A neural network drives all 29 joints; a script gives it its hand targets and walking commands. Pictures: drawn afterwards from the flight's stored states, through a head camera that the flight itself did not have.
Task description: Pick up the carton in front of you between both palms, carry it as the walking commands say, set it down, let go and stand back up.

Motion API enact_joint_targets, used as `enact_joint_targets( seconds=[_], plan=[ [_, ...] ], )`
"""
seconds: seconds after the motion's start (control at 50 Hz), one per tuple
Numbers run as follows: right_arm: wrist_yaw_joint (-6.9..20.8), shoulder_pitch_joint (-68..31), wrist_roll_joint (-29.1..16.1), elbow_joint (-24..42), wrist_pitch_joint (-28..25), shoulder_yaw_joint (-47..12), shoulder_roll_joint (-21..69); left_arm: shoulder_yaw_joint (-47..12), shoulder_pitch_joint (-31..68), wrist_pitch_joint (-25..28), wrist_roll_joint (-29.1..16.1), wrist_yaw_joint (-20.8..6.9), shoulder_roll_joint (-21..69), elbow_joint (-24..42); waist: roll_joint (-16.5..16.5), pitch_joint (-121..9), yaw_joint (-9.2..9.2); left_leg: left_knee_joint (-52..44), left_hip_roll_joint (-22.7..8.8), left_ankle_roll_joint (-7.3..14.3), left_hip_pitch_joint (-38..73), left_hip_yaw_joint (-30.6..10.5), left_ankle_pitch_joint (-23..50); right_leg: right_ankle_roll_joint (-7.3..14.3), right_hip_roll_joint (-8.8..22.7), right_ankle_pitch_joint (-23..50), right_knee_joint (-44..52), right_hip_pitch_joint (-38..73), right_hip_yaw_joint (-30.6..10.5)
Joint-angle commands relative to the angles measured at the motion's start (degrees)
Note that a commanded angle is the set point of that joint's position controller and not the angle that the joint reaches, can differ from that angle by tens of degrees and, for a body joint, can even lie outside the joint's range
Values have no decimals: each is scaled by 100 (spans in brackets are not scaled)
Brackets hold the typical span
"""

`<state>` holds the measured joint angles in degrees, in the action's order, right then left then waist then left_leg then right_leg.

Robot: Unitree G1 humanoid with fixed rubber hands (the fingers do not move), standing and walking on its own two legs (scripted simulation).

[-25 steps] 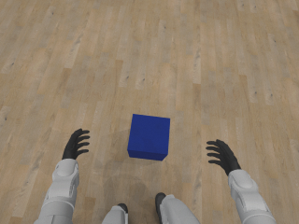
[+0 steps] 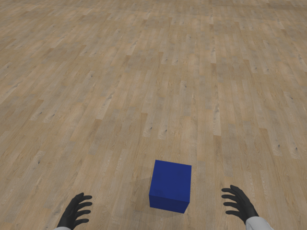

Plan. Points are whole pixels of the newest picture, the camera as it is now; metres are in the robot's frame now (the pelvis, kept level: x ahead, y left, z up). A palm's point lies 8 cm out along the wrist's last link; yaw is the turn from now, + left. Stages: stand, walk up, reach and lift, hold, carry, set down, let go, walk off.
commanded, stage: let go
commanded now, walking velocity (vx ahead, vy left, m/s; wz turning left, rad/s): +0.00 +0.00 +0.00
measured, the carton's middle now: (169, 187) +0.44 -0.08 -0.65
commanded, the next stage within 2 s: stand in 0.30 s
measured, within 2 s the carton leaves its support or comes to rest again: neither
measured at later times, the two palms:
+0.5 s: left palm out of the picture +0.12 +0.26 -0.08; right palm (273, 227) +0.14 -0.30 -0.09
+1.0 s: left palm out of the picture +0.12 +0.27 -0.09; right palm (277, 226) +0.14 -0.31 -0.10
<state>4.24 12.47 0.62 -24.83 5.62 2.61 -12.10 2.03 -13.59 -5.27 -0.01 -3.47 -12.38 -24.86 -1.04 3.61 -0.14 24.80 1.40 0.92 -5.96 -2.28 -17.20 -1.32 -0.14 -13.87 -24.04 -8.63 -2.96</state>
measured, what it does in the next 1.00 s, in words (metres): stands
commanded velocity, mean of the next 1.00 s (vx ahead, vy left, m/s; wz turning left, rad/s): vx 0.00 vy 0.00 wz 0.00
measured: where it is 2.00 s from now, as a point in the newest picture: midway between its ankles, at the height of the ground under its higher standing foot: outside the picture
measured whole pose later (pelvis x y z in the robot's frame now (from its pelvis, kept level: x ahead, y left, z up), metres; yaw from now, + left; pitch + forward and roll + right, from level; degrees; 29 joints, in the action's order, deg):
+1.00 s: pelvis +0.01 -0.03 +0.00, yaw +1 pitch -1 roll +0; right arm -1.7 10.0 2.0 -44.7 0.0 0.9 -20.5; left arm 2.5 -9.0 -0.3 1.7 0.9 -18.6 -47.2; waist -1.8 1.0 -0.5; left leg 26.8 0.0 -1.2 -7.1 -4.3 -18.7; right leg 0.9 -1.5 -16.7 -27.8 -10.1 -0.9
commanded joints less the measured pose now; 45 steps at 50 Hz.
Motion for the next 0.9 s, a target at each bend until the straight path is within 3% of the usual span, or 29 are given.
enact_joint_targets(
  seconds=[0.0, 0.04, 0.06, 0.1, 0.28, 0.3, 0.34, 0.38, 0.52, 0.62, 0.88],
  plan=[
    [-13, -105, 51, 519, 33, 242, -604, 71, 371, -27, -14, -42, -417, 632, 120, -244, 103, -471, 17, -246, -325, 73, 1549, 45, -384, 1246, 79, 564, 334],
    [-3, -133, 50, 544, 86, 245, -590, 88, 369, -90, 17, -46, -426, 655, 76, -188, 79, -470, 21, -238, -342, 76, 1477, 51, -374, 1191, 74, 625, 337],
    [-155, -383, 94, 932, 359, 246, -818, 132, 93, 91, -88, 75, -443, 279, 63, -478, 65, -296, -12, -248, -64, 42, 1965, -15, -507, 1056, -73, 545, 384],
    [-241, -200, 82, 819, 469, 181, -750, 82, 202, 123, -58, 167, -457, 399, -85, -388, 35, -225, 4, -281, -106, 48, 2100, 8, -497, 1034, -104, 450, 369],
    [-345, -325, 41, 906, 716, 24, -636, 103, 288, -17, -47, 150, -522, 380, -17, -141, -8, -254, 82, -187, -321, 155, 1377, 4, -426, 916, -69, 433, 251],
    [-529, -508, 176, 111, 231, 231, -1293, 373, 248, 144, 255, 354, -1248, -409, -424, -3, -121, -22, -201, -274, -943, -32, 370, -42, 134, 570, -17, -368, 29],
    [-547, -363, 223, -80, -136, 196, -1137, 369, 277, 302, 330, 435, -1313, -537, -77, -109, -20, 18, -255, -217, -798, -186, -434, 51, 243, -416, 149, -710, -213],
    [-508, -355, 217, -280, -336, 198, -1139, 348, 430, 413, 328, 431, -1222, -638, 78, -164, 14, 75, -294, -145, -733, -274, -604, 130, 245, -940, 214, -901, -306],
    [-479, -355, 199, -791, -559, 164, -1362, 346, 471, 539, 253, 381, -1328, -1068, 174, -660, -9, 240, -433, -93, -454, -385, 967, 226, 328, 782, -131, -420, -258],
    [-541, -263, 181, -1103, -595, 115, -1478, 356, 402, 550, 226, 432, -1463, -1328, 178, -736, -15, 245, -473, -93, -324, -398, 1608, 236, 386, 1570, -208, -115, -260],
    [-612, -302, 141, -1563, -617, 38, -1613, 292, 535, 562, 181, 468, -1552, -1803, 68, -680, -29, 88, -535, -86, -170, -419, 2028, 246, 442, 1917, -132, 116, -266]
  ],
)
